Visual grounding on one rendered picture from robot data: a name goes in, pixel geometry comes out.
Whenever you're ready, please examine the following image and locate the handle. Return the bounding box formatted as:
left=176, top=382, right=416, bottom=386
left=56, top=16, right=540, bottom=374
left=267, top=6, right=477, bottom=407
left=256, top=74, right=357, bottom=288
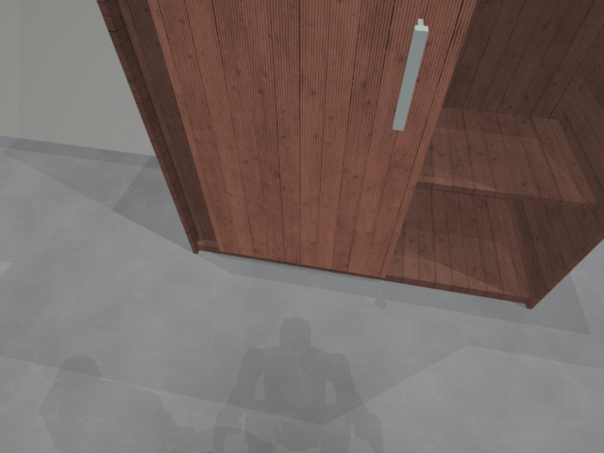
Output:
left=393, top=19, right=428, bottom=131

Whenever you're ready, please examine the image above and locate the wardrobe door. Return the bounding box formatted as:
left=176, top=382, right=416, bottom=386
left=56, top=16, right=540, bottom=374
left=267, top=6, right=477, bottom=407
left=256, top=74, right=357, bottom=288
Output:
left=118, top=0, right=217, bottom=242
left=148, top=0, right=477, bottom=277

